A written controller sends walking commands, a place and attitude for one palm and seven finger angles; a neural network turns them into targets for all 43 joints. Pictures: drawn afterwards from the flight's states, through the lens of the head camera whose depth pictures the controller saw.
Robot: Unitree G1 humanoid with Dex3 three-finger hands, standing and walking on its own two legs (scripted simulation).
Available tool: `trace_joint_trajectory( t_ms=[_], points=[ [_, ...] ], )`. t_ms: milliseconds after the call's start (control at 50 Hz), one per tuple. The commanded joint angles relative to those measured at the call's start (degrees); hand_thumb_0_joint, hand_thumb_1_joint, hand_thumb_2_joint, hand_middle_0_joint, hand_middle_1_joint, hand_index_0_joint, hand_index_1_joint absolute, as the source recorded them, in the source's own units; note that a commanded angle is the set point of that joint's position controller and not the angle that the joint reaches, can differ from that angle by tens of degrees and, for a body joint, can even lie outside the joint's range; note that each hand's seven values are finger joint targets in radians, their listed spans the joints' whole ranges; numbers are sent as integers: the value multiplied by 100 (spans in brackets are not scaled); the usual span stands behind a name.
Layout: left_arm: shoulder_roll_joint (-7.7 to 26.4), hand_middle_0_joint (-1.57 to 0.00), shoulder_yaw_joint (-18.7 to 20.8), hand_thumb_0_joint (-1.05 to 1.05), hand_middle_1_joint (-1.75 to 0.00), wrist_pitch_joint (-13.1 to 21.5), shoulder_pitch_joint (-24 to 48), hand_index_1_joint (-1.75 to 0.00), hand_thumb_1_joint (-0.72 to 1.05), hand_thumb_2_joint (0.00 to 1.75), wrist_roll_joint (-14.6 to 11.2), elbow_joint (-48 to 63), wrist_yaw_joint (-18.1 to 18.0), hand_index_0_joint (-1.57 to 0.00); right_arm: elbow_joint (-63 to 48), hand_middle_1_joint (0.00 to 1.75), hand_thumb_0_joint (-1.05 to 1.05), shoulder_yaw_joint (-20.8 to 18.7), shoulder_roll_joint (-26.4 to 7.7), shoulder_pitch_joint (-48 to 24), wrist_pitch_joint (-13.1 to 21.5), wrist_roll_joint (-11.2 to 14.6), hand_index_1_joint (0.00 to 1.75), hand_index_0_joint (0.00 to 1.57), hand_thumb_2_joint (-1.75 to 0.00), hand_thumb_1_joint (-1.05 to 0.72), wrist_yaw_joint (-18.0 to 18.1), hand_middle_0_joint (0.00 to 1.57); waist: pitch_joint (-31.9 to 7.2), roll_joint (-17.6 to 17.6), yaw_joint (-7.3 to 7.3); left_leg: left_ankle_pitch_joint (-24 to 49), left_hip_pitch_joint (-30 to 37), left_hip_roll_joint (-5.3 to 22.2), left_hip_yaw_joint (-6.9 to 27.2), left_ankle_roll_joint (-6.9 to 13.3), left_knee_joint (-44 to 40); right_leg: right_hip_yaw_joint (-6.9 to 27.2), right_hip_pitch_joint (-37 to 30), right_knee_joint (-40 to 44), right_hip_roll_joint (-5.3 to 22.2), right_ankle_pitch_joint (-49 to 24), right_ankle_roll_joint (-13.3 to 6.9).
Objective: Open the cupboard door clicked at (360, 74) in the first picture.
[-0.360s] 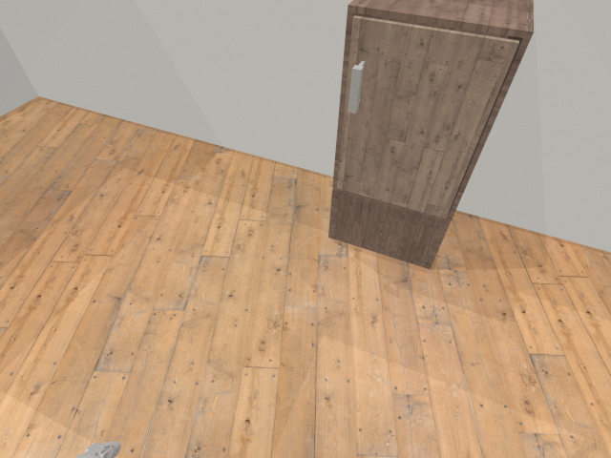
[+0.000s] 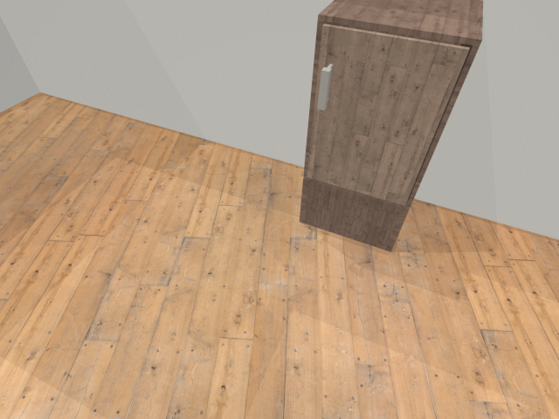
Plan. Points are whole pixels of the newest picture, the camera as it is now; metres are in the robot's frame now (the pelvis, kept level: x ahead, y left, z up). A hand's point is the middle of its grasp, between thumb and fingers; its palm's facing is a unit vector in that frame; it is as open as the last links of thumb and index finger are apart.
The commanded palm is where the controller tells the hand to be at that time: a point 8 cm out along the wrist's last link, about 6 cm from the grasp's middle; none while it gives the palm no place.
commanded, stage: stand and wait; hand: left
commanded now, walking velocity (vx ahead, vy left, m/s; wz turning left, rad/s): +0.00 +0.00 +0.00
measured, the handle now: (326, 86) +1.09 -0.08 -0.03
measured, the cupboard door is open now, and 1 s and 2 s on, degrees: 0 0 0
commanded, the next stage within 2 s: look at it before walking up in 0.48 s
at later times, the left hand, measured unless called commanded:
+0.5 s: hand out of the picture +0.05 +0.24 -0.15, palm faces -0.01 -0.94 -0.34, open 7.4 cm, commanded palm none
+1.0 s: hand out of the picture +0.05 +0.24 -0.15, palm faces -0.01 -0.94 -0.34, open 7.4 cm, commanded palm none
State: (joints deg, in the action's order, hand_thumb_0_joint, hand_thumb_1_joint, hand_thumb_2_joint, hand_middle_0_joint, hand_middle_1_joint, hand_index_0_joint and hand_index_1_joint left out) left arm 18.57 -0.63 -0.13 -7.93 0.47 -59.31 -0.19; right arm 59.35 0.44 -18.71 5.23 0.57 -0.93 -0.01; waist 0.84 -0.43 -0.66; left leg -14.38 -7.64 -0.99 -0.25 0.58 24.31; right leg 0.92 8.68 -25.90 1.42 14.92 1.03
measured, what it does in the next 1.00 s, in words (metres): stands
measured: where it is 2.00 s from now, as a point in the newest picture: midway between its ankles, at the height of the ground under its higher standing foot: outside the picture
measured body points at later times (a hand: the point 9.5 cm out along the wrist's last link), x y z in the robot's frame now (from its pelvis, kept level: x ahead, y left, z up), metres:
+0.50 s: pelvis -0.02 -0.01 +0.00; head -0.02 -0.01 +0.45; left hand +0.05 +0.29 -0.13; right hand +0.05 -0.30 -0.13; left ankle -0.01 +0.11 -0.74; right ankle -0.01 -0.13 -0.74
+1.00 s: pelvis -0.01 -0.01 +0.00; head -0.01 -0.01 +0.45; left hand +0.06 +0.29 -0.13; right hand +0.07 -0.30 -0.13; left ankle -0.01 +0.11 -0.74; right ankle -0.01 -0.13 -0.74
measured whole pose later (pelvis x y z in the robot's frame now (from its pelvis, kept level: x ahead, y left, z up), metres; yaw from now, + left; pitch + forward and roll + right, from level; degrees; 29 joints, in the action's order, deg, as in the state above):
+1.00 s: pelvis -0.01 -0.01 +0.00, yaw +0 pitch -2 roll +0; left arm 19.3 -0.3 0.3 -8.0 0.5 -62.6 0.0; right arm 63.6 0.6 -19.5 6.9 0.7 -0.6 -0.2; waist 1.9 -0.1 -0.4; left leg -11.2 -7.8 -0.1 0.3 -0.3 20.8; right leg 0.4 8.7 -22.4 0.6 11.8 0.3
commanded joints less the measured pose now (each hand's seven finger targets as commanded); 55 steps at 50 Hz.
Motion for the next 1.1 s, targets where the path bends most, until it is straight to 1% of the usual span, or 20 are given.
trace_joint_trajectory(
  t_ms=[0,120,160,180,240,260,300,320,400,460,620,640,680,700,820,880,920,980,1020,1080],
  points=[
    [1248,-20,285,0,-30,144,295,-30,90,90,13,372,-61,-20,-294,30,0,-285,-1218,-318,144,23,30,20,-90,-90,95,20,-303,47,63,1203,-11,701,523,166,-414,441,-50,440,540,-1225,-285],
    [1272,-20,282,0,-30,159,265,-30,90,90,11,235,-54,-20,-146,30,0,-266,-1224,-216,125,39,30,20,-90,-90,82,20,-229,-32,63,878,-82,702,558,140,-496,484,-42,609,548,-892,-291],
    [1282,-20,271,0,-30,156,256,-30,90,90,11,196,-48,-20,-101,30,0,-261,-1235,-204,125,37,30,20,-90,-90,77,20,-130,-30,62,745,-118,696,575,137,-549,514,34,674,559,-705,-291],
    [1278,-20,268,0,-30,156,243,-30,90,90,7,179,-47,-20,-67,30,0,-259,-1244,-189,127,38,30,20,-90,-90,74,20,-145,32,59,711,-117,699,585,136,-569,531,33,691,556,-638,-293],
    [1291,-20,265,0,-30,154,238,-30,90,90,7,134,-44,-20,-14,30,0,-246,-1252,-151,123,42,30,20,-90,-90,69,20,-123,26,53,611,-149,708,603,130,-600,533,40,742,556,-477,-287],
    [1283,-20,264,0,-30,154,235,-30,90,90,9,117,-42,-20,2,30,0,-249,-1252,-133,129,40,30,20,-90,-90,69,20,-121,-42,59,626,-133,706,615,132,-618,534,61,742,546,-472,-285],
    [1275,-20,265,0,-30,155,213,-30,90,90,8,106,-43,-20,41,30,0,-247,-1266,-102,141,40,30,20,-90,-90,70,20,-190,27,45,700,-127,724,629,137,-623,519,-2,718,551,-558,-282],
    [1284,-20,266,0,-30,162,203,-30,90,90,8,101,-45,-20,37,30,0,-248,-1260,-109,130,49,30,20,-90,-90,69,20,-167,-68,42,692,-130,721,631,136,-592,517,16,753,558,-537,-284],
    [1282,-20,258,0,-30,150,221,-30,90,90,10,72,-40,-20,77,30,0,-240,-1275,-95,131,40,30,20,-90,-90,66,20,-68,47,53,554,-161,725,640,125,-674,549,109,778,534,-376,-280],
    [1288,-20,257,0,-30,153,233,-30,90,90,18,67,-37,-20,89,30,0,-237,-1259,-58,127,41,30,20,-90,-90,59,20,-31,-63,60,468,-213,712,648,121,-683,567,146,824,552,-224,-284],
    [1268,-20,262,0,-30,162,219,-30,90,90,22,75,-40,-20,91,30,0,-242,-1259,-75,138,43,30,20,-90,-90,59,20,-116,26,49,618,-137,738,657,120,-680,541,118,789,534,-435,-278],
    [1270,-20,263,0,-30,162,242,-30,90,90,25,76,-40,-20,92,30,0,-238,-1243,-75,140,44,30,20,-90,-90,58,20,-79,-35,53,624,-166,744,643,119,-696,529,113,787,540,-450,-272],
    [1265,-20,261,0,-30,164,224,-30,90,90,24,82,-38,-20,87,30,0,-247,-1249,-86,143,41,30,20,-90,-90,59,20,-113,22,53,648,-120,736,639,114,-683,551,119,799,545,-465,-274],
    [1271,-20,261,0,-30,164,240,-30,90,90,24,80,-37,-20,89,30,0,-243,-1254,-117,135,40,30,20,-90,-90,59,20,-50,6,52,612,-128,729,639,109,-683,569,169,821,538,-427,-274],
    [1268,-20,266,0,-30,173,223,-30,90,90,25,79,-39,-20,78,30,0,-243,-1254,-105,140,50,30,20,-90,-90,61,20,-212,-28,53,800,-53,746,636,113,-647,536,50,788,547,-661,-278],
    [1265,-20,262,0,-30,171,237,-30,90,90,22,79,-39,-20,89,30,0,-241,-1266,-129,149,45,30,20,-90,-90,63,20,-199,72,55,853,-16,762,620,107,-684,519,49,758,539,-748,-271],
    [1272,-20,264,0,-30,170,226,-30,90,90,27,74,-39,-20,75,30,0,-238,-1260,-137,140,54,30,20,-90,-90,63,20,-149,13,47,841,-51,762,628,112,-679,517,45,785,538,-744,-270],
    [1279,-20,266,0,-30,177,228,-30,90,90,19,59,-39,-20,85,30,0,-231,-1270,-138,152,50,30,20,-90,-90,71,20,-299,44,57,1042,54,771,618,108,-655,503,-58,748,560,-969,-276],
    [1288,-20,260,0,-30,181,223,-30,90,90,20,57,-43,-20,78,30,0,-228,-1269,-148,143,60,30,20,-90,-90,70,20,-248,-2,46,1052,36,769,608,104,-648,488,-57,763,563,-1012,-272],
    [1296,-20,261,0,-30,187,219,-30,90,90,18,51,-45,-20,88,30,0,-230,-1268,-168,146,56,30,20,-90,-90,72,20,-288,-22,49,1182,102,772,593,97,-637,489,-103,755,581,-1177,-275]
  ],
)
